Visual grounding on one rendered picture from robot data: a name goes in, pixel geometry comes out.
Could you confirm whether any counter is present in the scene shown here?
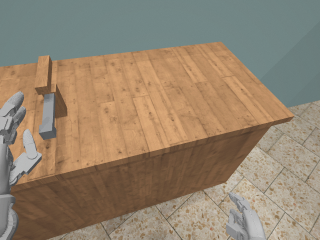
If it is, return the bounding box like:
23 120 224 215
0 41 294 240

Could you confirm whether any robot left hand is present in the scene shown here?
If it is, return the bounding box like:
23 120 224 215
0 91 42 195

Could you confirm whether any robot left forearm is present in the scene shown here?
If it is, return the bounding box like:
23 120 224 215
0 194 19 240

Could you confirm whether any tap lever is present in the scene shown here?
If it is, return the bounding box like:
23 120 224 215
38 93 57 140

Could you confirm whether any robot right hand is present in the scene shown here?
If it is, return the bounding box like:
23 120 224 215
226 192 266 240

